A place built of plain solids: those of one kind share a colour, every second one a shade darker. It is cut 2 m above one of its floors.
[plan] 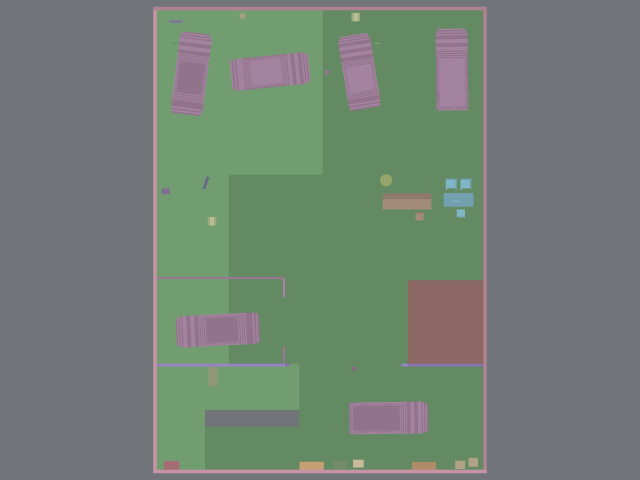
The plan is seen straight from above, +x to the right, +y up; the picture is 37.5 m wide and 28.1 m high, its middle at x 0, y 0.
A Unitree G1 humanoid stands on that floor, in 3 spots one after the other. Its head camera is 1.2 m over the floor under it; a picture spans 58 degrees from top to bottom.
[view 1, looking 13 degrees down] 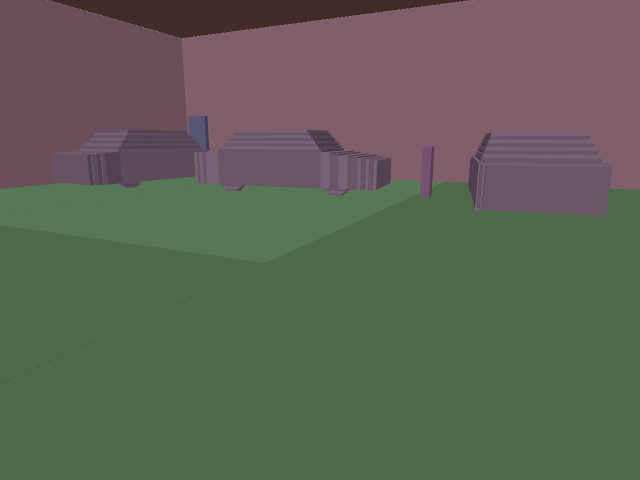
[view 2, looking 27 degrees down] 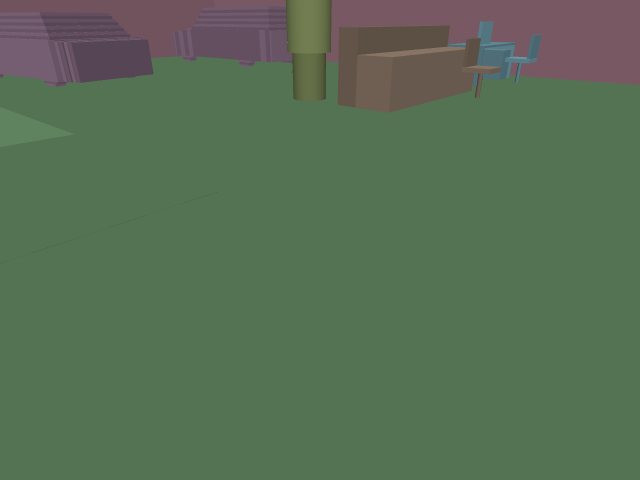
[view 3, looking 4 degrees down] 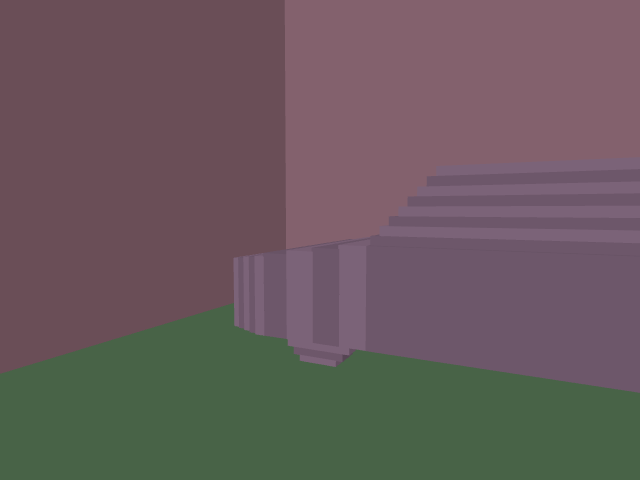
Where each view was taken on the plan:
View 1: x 2.48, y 0.33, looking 116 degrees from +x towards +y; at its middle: floor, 5.33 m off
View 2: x -1.79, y -1.66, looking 41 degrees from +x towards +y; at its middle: floor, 2.64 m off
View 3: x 3.85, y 9.96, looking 27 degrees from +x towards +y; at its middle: wall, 6.42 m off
